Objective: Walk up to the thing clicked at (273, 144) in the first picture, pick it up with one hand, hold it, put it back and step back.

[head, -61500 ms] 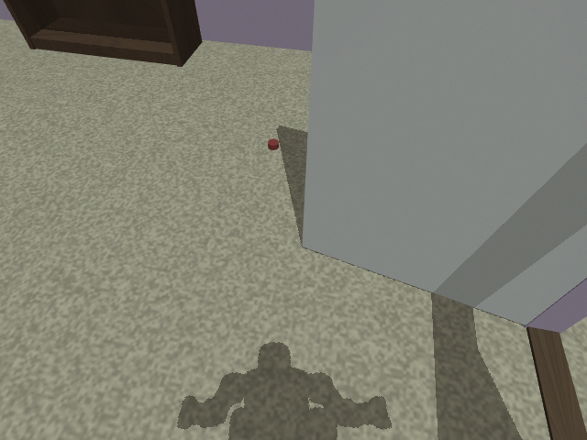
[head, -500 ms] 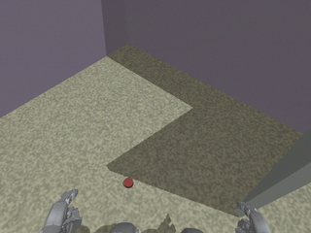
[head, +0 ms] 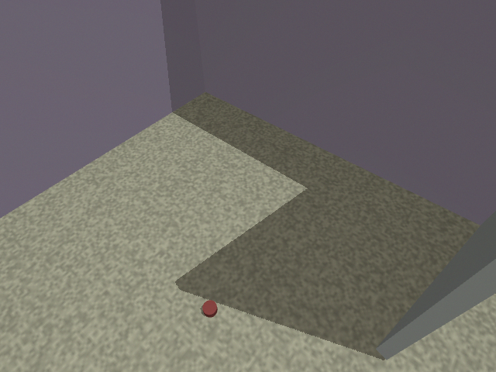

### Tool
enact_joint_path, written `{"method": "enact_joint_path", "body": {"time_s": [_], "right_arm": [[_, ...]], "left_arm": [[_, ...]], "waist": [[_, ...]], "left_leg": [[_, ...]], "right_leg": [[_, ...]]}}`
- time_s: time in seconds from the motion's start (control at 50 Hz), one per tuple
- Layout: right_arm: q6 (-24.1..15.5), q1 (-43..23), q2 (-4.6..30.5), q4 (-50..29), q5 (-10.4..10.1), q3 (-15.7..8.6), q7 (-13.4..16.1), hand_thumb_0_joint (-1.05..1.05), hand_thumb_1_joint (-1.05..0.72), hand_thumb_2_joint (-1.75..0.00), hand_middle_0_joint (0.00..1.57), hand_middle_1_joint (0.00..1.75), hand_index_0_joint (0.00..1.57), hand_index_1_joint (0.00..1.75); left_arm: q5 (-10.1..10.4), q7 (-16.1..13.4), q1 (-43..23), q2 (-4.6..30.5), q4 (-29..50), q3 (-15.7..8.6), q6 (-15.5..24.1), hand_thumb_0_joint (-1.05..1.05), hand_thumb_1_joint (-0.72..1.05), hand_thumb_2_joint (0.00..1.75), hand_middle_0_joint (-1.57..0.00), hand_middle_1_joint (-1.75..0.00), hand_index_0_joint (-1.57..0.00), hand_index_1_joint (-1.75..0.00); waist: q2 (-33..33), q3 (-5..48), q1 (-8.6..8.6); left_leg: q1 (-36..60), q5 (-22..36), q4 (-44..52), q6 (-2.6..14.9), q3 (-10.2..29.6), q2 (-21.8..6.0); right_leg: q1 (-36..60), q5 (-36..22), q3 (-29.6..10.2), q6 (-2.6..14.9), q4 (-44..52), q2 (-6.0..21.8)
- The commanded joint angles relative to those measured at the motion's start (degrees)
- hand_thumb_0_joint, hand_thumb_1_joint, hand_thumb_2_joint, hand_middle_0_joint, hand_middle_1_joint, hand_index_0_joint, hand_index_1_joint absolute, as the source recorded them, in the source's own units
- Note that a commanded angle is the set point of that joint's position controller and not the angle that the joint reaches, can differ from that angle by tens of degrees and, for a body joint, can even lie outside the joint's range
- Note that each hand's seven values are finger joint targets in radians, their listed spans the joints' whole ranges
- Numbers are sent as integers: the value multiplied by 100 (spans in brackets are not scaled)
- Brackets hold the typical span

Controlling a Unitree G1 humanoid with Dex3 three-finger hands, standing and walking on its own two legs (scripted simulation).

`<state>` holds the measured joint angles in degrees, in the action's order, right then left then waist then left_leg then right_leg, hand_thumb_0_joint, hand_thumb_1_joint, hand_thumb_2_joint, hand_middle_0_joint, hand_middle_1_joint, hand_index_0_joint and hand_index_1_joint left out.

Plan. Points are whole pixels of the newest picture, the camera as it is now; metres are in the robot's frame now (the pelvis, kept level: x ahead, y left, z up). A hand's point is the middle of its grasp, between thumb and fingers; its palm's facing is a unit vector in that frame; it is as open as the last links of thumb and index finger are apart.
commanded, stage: stand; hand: left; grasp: from above
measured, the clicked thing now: (210, 308) +0.46 +0.17 -0.76
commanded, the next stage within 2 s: step back in 1.86 s
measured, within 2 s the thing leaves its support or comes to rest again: neither
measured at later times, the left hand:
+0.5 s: hand out of the picture +0.05 +0.23 -0.16, palm faces +0.02 -0.95 -0.32, open 7.4 cm
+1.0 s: hand out of the picture +0.08 +0.23 -0.15, palm faces +0.01 -0.95 -0.32, open 7.4 cm
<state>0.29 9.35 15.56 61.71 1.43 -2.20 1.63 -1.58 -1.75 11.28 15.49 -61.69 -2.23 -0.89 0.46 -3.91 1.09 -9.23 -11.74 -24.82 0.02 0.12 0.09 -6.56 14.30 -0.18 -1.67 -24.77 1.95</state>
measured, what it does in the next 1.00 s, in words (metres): stands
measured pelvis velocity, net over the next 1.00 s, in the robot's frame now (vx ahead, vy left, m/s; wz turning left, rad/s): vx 0.01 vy -0.01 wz -0.01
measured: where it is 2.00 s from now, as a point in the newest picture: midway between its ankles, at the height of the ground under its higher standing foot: outside the picture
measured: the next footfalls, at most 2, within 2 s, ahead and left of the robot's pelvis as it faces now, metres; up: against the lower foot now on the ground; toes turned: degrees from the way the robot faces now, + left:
none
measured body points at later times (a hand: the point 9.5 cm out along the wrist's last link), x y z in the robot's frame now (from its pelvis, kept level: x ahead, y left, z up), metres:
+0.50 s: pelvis +0.00 +0.00 +0.01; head +0.00 -0.01 +0.45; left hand +0.05 +0.28 -0.13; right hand +0.05 -0.29 -0.14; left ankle +0.02 +0.12 -0.74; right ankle -0.01 -0.14 -0.74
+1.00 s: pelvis +0.01 -0.01 +0.01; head +0.02 -0.01 +0.46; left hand +0.08 +0.28 -0.13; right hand +0.08 -0.29 -0.14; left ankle +0.02 +0.12 -0.74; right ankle -0.01 -0.14 -0.74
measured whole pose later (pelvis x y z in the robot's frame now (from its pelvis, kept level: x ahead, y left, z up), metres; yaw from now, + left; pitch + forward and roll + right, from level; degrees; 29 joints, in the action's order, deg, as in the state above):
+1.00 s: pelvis +0.01 -0.01 +0.01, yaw -1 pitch -3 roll +0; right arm -0.3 6.2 17.8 65.6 0.7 -1.0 0.9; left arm -0.7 -0.6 6.3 17.0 -65.7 -1.9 0.2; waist 0.6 -3.6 0.0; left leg -6.5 -9.5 -19.0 -0.6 -0.4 -0.7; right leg -4.0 11.7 -0.6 -1.2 -18.7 1.2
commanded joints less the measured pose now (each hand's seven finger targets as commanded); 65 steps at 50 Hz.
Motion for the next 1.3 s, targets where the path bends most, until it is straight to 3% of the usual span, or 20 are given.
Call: {"method": "enact_joint_path", "body": {"time_s": [0.0, 0.06, 0.18, 0.4, 0.5, 0.64, 0.68, 0.84, 0.94, 1.28], "right_arm": [[-157, -235, 1154, -265, 20, -204, 44, 0, -90, -90, 20, 30, 20, 30], [-170, -249, 1132, -214, 3, -191, 18, 0, -90, -90, 20, 30, 20, 30], [-158, -291, 1179, -87, 0, -168, 3, 0, -90, -90, 20, 30, 20, 30], [-158, -304, 1258, 3, -28, -104, -21, 0, -90, -90, 20, 30, 20, 30], [-141, -306, 1222, 45, -39, -65, -26, 0, -90, -90, 20, 30, 20, 30], [-187, -337, 1289, 56, -35, -48, -19, 0, -90, -90, 20, 30, 20, 30], [-192, -343, 1360, 56, -43, -59, -15, 0, -90, -90, 20, 30, 20, 30], [-176, -328, 1301, 111, -47, -29, -8, 0, -90, -90, 20, 30, 20, 30], [-203, -421, 1394, 66, -50, -58, -20, 0, -90, -90, 20, 30, 20, 30], [-199, -490, 1445, 48, -49, -52, -65, 0, -90, -90, 20, 30, 20, 30]], "left_arm": [[-29, -63, -100, 1073, 144, -193, 146, 0, 90, 90, -20, -30, -20, -30], [-36, -67, -211, 1107, 81, -188, 195, 0, 90, 90, -20, -30, -20, -30], [-12, -49, -272, 1153, -35, -177, 186, 0, 90, 90, -20, -30, -20, -30], [21, -25, -418, 1247, -132, -159, 204, 0, 90, 90, -20, -30, -20, -30], [27, 3, -407, 1219, -196, -137, 186, 0, 90, 90, -20, -30, -20, -30], [43, 16, -513, 1269, -153, -148, 202, 0, 90, 90, -20, -30, -20, -30], [51, 10, -511, 1274, -131, -149, 215, 0, 90, 90, -20, -30, -20, -30], [66, 22, -552, 1232, -157, -135, 190, 0, 90, 90, -20, -30, -20, -30], [62, 22, -595, 1346, -97, -164, 224, 0, 90, 90, -20, -30, -20, -30], [78, 61, -707, 1449, -17, -158, 242, 0, 90, 90, -20, -30, -20, -30]], "waist": [[49, 86, 8], [-80, 153, -40], [-43, 75, -41], [12, 183, -69], [15, 111, -85], [-8, 312, -98], [9, 483, -86], [-11, 424, -118], [-61, 506, -107], [-54, 375, -134]], "left_leg": [[0, -311, 857, 146, 712, -579], [213, 185, 755, 126, 615, -541], [190, -34, 856, 110, 625, -586], [270, 262, 866, 122, 575, -627], [188, 28, 919, 110, 571, -607], [332, 599, 868, 119, 536, -664], [462, 1014, 773, 148, 505, -701], [455, 988, 807, 126, 458, -693], [570, 1347, 760, 121, 461, -733], [420, 731, 904, 114, 474, -727]], "right_leg": [[-165, -318, -385, 235, 632, 330], [-166, -446, -429, 224, 765, 394], [-171, -313, -441, 207, 875, 393], [-34, -529, -484, 220, 956, 446], [-93, -382, -469, 223, 955, 406], [49, -847, -487, 236, 888, 455], [131, -1177, -482, 216, 867, 489], [111, -1155, -464, 211, 888, 470], [149, -1415, -456, 208, 834, 494], [24, -945, -518, 236, 956, 487]]}}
